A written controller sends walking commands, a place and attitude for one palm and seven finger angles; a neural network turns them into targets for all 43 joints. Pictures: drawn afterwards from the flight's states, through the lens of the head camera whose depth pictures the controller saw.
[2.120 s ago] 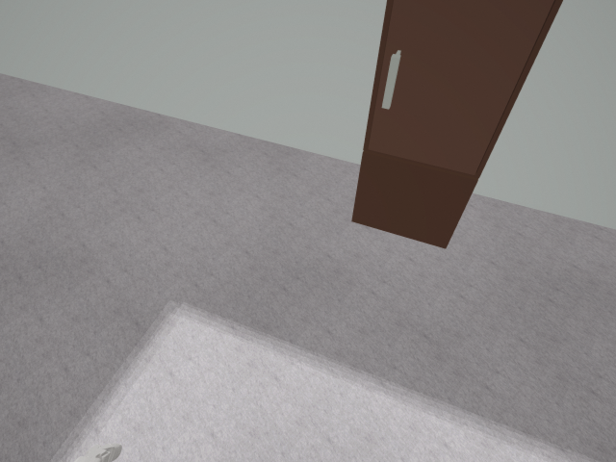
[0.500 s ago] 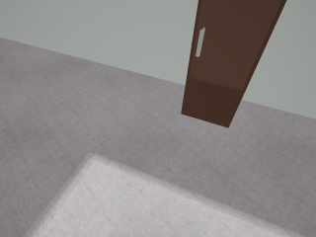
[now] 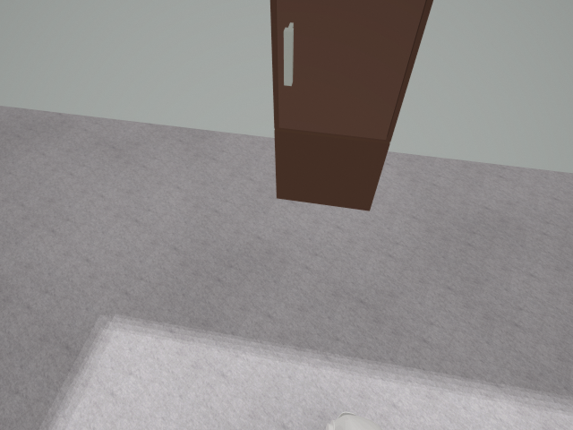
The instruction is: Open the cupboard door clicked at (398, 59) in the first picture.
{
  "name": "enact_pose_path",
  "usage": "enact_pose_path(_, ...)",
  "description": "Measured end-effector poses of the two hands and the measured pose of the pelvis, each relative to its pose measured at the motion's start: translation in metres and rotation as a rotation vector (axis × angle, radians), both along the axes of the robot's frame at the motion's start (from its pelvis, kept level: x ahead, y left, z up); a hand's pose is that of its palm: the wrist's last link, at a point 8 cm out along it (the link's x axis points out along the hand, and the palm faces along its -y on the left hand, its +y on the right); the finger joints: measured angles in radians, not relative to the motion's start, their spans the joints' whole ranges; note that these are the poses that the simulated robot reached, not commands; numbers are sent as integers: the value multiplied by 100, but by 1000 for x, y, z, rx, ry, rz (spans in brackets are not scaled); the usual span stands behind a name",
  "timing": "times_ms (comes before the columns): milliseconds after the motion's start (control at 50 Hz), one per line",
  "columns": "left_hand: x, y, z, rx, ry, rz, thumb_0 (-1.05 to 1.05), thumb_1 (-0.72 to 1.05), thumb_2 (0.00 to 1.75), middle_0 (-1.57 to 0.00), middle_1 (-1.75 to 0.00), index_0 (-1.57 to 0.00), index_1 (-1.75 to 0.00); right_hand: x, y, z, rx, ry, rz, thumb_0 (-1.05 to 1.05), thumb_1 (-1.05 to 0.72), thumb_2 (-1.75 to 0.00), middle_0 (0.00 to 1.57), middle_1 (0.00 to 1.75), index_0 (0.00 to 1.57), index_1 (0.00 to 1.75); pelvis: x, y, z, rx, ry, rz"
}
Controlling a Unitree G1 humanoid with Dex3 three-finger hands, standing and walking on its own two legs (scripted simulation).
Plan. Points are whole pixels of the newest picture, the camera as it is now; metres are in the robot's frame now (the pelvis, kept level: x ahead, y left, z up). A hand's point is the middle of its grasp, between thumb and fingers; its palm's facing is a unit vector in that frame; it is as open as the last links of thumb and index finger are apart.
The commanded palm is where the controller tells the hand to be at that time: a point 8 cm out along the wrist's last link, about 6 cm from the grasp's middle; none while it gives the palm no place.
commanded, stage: walk to a spot facing it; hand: left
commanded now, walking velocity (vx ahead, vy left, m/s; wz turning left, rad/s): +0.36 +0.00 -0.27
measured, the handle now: (289, 54) +1.08 +0.03 -0.03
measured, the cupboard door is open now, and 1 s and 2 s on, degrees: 0 0 0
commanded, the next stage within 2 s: take the last steps up to it in 0.26 s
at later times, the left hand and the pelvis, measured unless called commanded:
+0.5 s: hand (176, 395) +0.20 +0.20 -0.17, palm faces -0.03 -0.99 -0.14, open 7.4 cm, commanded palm none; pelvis +0.21 +0.02 +0.01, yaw -7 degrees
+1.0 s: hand (239, 245) +0.48 +0.12 -0.14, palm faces -0.11 -0.97 -0.21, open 7.3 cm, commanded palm none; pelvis +0.38 -0.05 +0.02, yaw -9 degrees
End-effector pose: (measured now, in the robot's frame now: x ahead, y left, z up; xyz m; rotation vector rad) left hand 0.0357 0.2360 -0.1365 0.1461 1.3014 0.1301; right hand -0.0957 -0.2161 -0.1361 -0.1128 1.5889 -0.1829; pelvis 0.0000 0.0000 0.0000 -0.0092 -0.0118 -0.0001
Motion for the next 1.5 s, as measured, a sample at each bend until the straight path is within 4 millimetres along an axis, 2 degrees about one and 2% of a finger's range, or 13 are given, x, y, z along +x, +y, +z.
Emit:
enact_pose_path(80,61,-3,3,45,-147,1,1,91,90,-20,-30,-20,-30,29,-14,-6,15,47,-15,1,-90,-90,20,30,20,30,30,-14,-6,3,-20,-5)
enact_pose_path(280,101,-17,19,8,-1,-51,1,91,90,-20,-30,-20,-30,247,-28,29,-34,-391,10,1,-91,-90,19,30,20,30,107,-10,25,-5,13,-62)
enact_pose_path(440,136,1,-6,-47,95,9,1,90,90,-21,-30,-20,-30,371,1,32,-63,-518,78,0,-91,-90,20,30,20,30,186,19,11,-29,1,-91)
enact_pose_path(520,171,15,-6,-38,135,-30,1,91,90,-20,-30,-20,-30,379,14,33,-71,-497,31,0,-91,-90,20,30,20,30,216,26,13,-12,-7,-127)
enact_pose_path(660,268,17,15,-24,52,-100,1,91,90,-20,-30,-20,-30,348,2,40,-119,-329,-91,-2,-95,-90,20,30,20,30,263,24,30,-2,9,-159)
enact_pose_path(800,368,-17,25,-9,-29,-188,1,91,90,-20,-30,-19,-30,310,2,28,-51,-111,-196,-1,-93,-90,20,30,20,30,310,0,29,13,10,-177)
enact_pose_path(900,429,-53,19,10,-112,-220,1,91,90,-20,-30,-20,-30,309,-6,7,20,3,-244,0,-91,-90,20,30,20,30,348,-32,13,11,1,-177)
enact_pose_path(980,441,-66,24,17,-124,-164,0,92,90,-20,-30,-20,-30,355,-23,8,33,-18,-215,1,-91,-90,20,30,20,30,374,-45,19,-3,1,-165)
enact_pose_path(1080,437,-66,25,29,-33,-138,0,94,90,-20,-30,-20,-30,452,-48,17,1,-191,-168,1,-91,-90,20,30,20,30,408,-53,28,-9,14,-156)
enact_pose_path(1180,430,-67,13,-16,79,-98,0,92,90,-20,-30,-20,-30,534,-72,26,-72,-291,-98,3,-95,-90,20,30,20,30,447,-48,25,-26,10,-153)
enact_pose_path(1260,432,-63,-7,-56,170,-68,1,91,90,-20,-30,-20,-30,590,-75,28,-121,-358,-55,2,-94,-90,19,30,20,30,483,-41,13,-31,-4,-159)
enact_pose_path(1360,468,-61,-4,-54,199,-88,1,91,90,-20,-30,-20,-30,618,-62,34,-125,-357,-59,1,-93,-90,19,30,20,30,510,-39,20,-16,-7,-174)
enact_pose_path(1500,539,-68,10,-12,92,-120,1,91,90,-20,-30,-20,-30,619,-67,33,-111,-273,-109,0,-95,-90,20,30,21,30,524,-49,29,-7,-8,-178)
